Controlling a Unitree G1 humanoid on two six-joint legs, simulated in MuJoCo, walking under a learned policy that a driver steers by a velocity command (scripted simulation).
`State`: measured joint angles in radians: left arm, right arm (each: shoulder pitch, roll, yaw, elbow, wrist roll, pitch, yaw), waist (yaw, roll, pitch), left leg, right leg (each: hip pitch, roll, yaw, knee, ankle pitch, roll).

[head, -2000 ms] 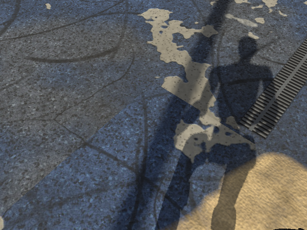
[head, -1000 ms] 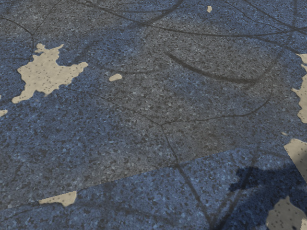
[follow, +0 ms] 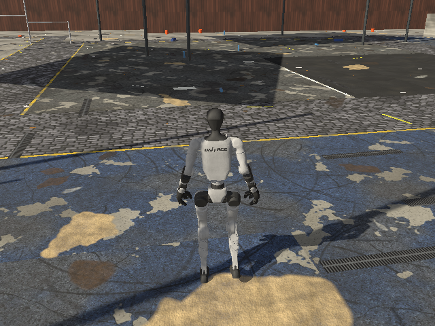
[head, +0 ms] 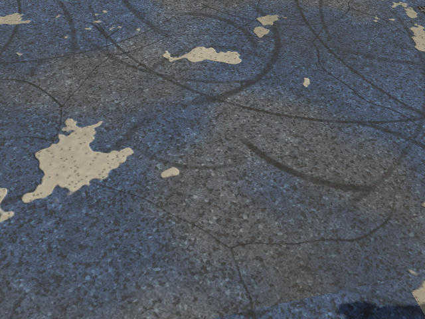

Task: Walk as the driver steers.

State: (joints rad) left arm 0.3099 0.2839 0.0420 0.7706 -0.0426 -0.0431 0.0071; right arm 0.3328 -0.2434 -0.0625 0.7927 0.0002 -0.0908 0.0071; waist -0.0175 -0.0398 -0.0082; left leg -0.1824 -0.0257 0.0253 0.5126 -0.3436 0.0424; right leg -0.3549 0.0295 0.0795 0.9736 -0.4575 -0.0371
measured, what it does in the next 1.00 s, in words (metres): walks ahead, turning right: right foot, then left foot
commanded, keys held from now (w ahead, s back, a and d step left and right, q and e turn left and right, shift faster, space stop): w+e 1.00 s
